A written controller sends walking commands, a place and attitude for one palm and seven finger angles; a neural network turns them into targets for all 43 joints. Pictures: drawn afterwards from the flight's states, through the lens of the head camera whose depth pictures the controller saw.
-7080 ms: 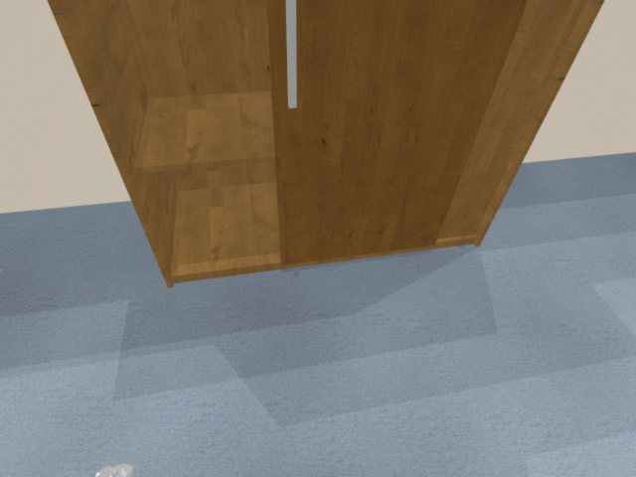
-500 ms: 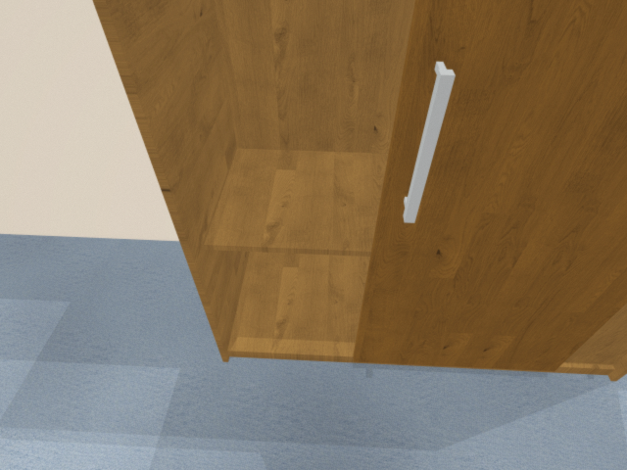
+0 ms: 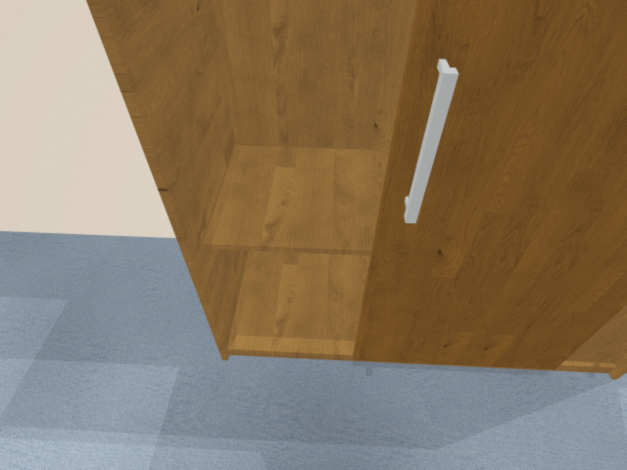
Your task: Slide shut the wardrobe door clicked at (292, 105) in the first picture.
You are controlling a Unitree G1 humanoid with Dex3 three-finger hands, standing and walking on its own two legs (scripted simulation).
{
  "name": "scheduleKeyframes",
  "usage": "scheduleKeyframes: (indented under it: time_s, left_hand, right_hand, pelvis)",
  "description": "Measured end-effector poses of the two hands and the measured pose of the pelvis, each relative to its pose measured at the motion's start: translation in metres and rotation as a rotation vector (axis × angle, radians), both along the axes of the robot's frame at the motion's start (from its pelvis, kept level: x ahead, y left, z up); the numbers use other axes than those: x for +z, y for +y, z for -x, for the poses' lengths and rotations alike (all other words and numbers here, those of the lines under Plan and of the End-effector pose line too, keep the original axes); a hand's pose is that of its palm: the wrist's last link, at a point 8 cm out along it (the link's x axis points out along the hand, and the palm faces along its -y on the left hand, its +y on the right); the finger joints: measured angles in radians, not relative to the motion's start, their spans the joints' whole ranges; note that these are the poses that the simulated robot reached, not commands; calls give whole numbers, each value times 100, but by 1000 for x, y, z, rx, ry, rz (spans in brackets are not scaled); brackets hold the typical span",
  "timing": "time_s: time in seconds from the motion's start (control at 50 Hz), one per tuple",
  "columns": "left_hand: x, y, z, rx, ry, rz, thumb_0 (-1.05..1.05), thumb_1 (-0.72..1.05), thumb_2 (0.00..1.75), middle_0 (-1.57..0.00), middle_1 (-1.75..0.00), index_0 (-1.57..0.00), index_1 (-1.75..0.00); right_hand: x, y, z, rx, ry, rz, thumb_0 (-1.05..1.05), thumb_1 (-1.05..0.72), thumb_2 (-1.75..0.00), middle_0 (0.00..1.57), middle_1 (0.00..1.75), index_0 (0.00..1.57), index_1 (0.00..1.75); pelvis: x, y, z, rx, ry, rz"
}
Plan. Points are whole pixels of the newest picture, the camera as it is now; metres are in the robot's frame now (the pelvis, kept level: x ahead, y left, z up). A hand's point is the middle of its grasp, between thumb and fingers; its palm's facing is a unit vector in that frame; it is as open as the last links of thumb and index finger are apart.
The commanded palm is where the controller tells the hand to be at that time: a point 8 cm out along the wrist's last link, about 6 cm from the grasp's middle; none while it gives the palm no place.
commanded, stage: look again from close up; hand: right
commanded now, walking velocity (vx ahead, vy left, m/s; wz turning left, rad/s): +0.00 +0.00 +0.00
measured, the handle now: (424, 150) +0.58 -0.15 +0.12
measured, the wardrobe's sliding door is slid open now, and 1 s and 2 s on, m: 0.43 0.43 0.43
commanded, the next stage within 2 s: none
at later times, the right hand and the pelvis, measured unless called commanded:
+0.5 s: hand out of the picture -0.01 -0.14 -0.18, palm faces +0.08 +0.99 -0.13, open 7.4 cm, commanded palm none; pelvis +0.01 +0.00 +0.00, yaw +0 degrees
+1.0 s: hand out of the picture -0.01 -0.13 -0.18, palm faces +0.08 +0.99 -0.14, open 7.4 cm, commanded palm none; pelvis +0.01 +0.01 +0.00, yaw +0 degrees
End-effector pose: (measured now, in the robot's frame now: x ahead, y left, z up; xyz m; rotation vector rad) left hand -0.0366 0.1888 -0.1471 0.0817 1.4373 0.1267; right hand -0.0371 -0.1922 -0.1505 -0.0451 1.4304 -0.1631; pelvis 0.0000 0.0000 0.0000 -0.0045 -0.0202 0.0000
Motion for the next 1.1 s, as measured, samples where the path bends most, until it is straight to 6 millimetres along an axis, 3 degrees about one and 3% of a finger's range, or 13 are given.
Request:
scheduleKeyframes:
  time_s: [0.44, 1.1]
  left_hand:
    - [-1, 3, -16, -2, -11, 3, 0, 91, 90, -20, -30, -20, -29]
    - [-1, 12, -18, -10, 6, 5, 0, 91, 90, -20, -30, -20, -29]
  right_hand:
    - [2, 2, -15, 9, -7, 7, 0, -91, -90, 19, 30, 20, 30]
    - [2, 11, -18, 4, 4, 8, 0, -91, -90, 20, 30, 20, 30]
  pelvis:
    - [1, 3, -10, 3, 0, 0]
    - [1, 13, -15, 0, 0, 1]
